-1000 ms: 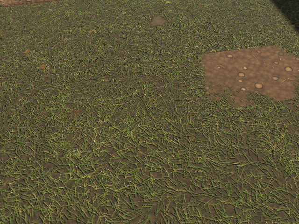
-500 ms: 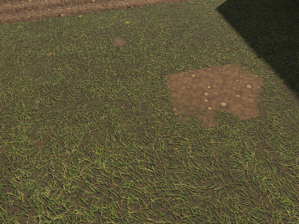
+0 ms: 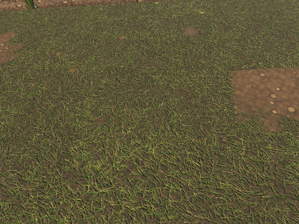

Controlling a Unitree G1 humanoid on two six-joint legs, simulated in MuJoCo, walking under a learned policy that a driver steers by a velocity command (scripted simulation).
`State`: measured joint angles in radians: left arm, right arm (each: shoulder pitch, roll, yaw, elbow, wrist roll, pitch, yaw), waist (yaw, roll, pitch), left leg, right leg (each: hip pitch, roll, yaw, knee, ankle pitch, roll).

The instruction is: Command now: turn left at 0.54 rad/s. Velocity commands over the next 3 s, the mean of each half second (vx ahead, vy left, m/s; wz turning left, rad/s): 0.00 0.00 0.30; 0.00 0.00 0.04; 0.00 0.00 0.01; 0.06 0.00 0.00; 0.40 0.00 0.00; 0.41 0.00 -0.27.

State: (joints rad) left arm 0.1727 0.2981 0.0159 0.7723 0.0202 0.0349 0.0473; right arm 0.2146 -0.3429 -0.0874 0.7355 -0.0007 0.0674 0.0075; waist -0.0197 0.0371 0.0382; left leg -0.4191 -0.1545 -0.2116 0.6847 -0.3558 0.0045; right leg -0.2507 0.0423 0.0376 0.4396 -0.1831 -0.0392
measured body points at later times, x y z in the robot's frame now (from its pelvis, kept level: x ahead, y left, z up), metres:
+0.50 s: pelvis -0.01 +0.01 +0.00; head +0.00 +0.03 +0.45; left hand +0.03 +0.28 -0.14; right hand +0.15 -0.22 -0.11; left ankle -0.05 +0.10 -0.74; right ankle +0.02 -0.10 -0.74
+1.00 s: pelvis +0.00 +0.01 +0.01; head +0.00 +0.02 +0.45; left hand +0.00 +0.27 -0.15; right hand +0.07 -0.23 -0.14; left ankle -0.05 +0.11 -0.74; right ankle +0.02 -0.10 -0.74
